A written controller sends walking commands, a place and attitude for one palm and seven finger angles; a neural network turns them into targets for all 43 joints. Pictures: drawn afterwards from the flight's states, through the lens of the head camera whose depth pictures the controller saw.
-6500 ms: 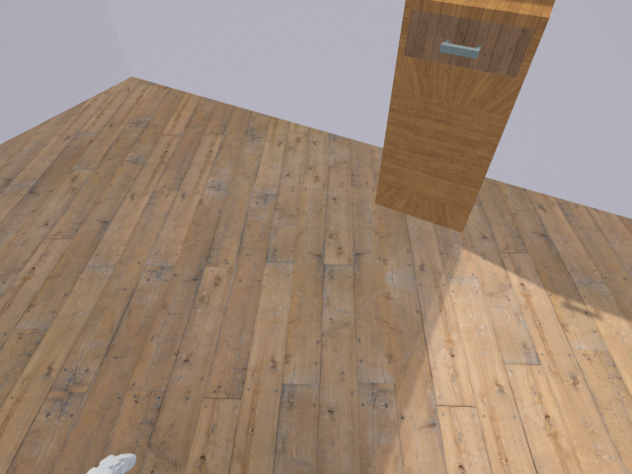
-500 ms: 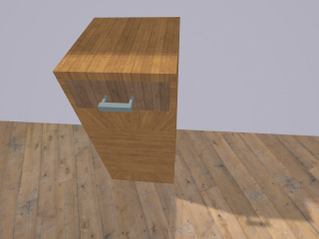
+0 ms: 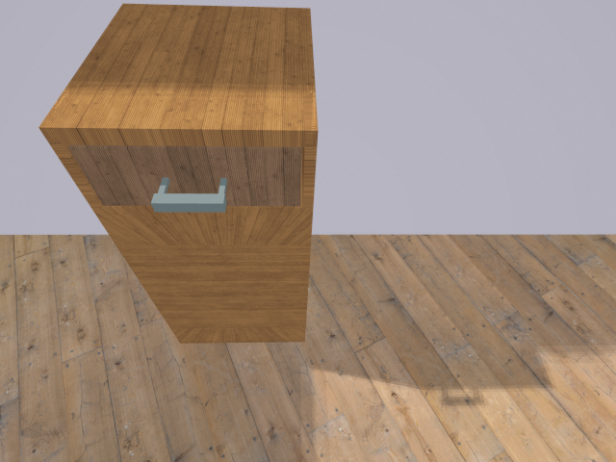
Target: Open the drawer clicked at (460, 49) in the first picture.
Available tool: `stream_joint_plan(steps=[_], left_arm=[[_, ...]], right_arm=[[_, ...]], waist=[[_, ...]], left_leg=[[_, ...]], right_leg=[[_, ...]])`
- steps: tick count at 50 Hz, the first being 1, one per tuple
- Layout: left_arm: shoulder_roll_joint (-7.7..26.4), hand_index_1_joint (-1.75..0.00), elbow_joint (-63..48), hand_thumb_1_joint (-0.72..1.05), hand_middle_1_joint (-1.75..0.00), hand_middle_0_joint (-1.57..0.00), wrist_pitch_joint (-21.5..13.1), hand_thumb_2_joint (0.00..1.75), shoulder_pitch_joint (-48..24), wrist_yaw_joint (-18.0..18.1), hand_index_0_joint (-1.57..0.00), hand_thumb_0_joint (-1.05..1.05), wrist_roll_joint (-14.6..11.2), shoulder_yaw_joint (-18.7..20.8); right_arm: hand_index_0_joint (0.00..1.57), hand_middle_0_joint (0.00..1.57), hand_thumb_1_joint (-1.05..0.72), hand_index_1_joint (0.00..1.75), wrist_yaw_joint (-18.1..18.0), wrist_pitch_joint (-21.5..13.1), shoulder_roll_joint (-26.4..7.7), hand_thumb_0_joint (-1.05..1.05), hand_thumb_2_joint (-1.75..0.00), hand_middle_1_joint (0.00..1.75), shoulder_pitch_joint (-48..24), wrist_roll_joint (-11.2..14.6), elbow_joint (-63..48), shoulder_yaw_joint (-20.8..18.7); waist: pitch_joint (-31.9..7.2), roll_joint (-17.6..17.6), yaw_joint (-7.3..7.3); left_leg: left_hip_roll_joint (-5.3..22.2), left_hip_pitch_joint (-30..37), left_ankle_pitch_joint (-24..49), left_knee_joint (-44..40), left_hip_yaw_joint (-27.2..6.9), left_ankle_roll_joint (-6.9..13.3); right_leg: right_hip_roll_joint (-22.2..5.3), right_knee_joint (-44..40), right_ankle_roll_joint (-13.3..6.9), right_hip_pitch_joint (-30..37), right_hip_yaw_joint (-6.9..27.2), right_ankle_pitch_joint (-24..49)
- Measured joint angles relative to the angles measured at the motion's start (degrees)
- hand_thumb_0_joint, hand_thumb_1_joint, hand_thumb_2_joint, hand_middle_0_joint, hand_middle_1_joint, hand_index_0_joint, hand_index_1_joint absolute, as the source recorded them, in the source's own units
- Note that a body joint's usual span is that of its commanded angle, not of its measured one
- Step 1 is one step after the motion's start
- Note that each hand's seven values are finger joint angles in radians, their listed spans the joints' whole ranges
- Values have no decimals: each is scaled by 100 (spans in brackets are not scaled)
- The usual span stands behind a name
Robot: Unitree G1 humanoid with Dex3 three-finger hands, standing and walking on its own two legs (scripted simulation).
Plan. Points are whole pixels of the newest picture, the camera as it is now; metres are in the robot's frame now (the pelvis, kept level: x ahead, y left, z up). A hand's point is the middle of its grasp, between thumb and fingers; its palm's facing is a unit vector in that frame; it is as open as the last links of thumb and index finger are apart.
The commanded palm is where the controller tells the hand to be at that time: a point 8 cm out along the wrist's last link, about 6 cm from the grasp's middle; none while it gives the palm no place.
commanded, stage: come to a stop and stand still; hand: left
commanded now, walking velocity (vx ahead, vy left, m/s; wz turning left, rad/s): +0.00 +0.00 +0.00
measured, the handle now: (192, 193) +0.53 +0.20 +0.00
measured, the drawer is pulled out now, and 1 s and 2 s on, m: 0.00 0.00 0.00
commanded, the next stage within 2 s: look again from close up in 1.58 s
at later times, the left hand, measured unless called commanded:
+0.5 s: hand out of the picture +0.01 +0.15 -0.17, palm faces +0.07 -0.97 -0.22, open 7.2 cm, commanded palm none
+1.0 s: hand out of the picture -0.04 +0.13 -0.17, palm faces +0.06 -0.99 -0.16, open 7.4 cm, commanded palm none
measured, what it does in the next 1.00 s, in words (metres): stands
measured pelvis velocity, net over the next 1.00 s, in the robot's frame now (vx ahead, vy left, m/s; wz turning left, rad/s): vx -0.02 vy -0.02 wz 0.02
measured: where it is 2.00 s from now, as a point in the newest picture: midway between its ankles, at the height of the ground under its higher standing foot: outside the picture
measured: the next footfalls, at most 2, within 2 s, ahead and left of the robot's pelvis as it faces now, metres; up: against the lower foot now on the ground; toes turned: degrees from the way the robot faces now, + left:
none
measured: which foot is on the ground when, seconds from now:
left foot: down 0.00-1.00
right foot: down 0.00-1.00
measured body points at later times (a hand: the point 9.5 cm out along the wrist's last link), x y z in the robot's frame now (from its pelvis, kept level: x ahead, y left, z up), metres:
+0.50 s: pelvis +0.01 -0.03 +0.00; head +0.01 -0.04 +0.45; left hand +0.01 +0.20 -0.15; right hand +0.03 -0.26 -0.16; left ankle -0.07 +0.11 -0.74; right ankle -0.02 -0.11 -0.74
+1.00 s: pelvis -0.02 -0.02 +0.00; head -0.01 -0.02 +0.45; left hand -0.05 +0.19 -0.16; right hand -0.07 -0.23 -0.16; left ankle -0.07 +0.11 -0.74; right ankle -0.02 -0.11 -0.74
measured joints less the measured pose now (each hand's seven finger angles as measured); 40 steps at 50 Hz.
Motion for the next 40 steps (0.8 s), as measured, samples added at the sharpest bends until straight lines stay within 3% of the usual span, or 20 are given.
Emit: stream_joint_plan(steps=[3,8,19,26,40], left_arm=[[-92,-29,-1,94,-30,-20,-150,89,-165,55,-20,2,-21,-34],[-224,-29,-59,93,-30,-20,-282,89,-271,147,-20,1,-36,-117],[-155,-30,-20,96,-30,-20,-260,89,-146,214,-20,-1,-53,-115],[-153,-30,142,94,-30,-20,-197,89,175,162,-20,0,-32,-172],[-345,-30,274,91,-30,-20,-183,89,498,101,-20,1,-32,-251]], right_arm=[[20,21,-91,30,15,33,-146,0,-90,30,-23,67,92,-46],[20,21,-91,30,27,106,-253,0,-90,30,-162,78,143,-54],[20,20,-94,30,-18,60,-385,1,-90,30,-838,37,-3,-48],[20,20,-93,30,20,83,-479,1,-90,30,-922,53,-83,-24],[20,20,-91,30,93,108,-282,0,-90,30,-541,58,68,72]], waist=[[20,310,-20],[-134,442,6],[-194,299,254],[-130,310,305],[-18,262,331]], left_leg=[[181,-108,-212,413,-59,-102],[313,-20,-326,489,-67,-192],[397,298,-156,81,-81,-327],[418,373,-30,-39,-55,-332],[364,304,204,-157,-21,-266]], right_leg=[[167,-308,-235,241,-116,-89],[237,-316,-326,424,-309,-211],[327,-521,-412,656,-357,-118],[360,-689,-429,743,-336,42],[321,-916,-401,715,-301,345]])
